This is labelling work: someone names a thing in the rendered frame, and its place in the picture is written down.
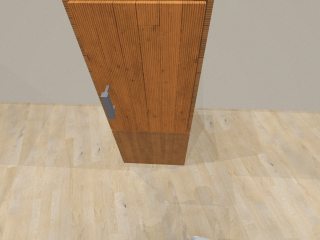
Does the handle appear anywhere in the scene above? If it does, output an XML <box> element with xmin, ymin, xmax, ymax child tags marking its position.
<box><xmin>100</xmin><ymin>85</ymin><xmax>116</xmax><ymax>120</ymax></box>

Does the cupboard door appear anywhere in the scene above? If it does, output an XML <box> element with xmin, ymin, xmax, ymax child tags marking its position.
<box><xmin>67</xmin><ymin>0</ymin><xmax>206</xmax><ymax>133</ymax></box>

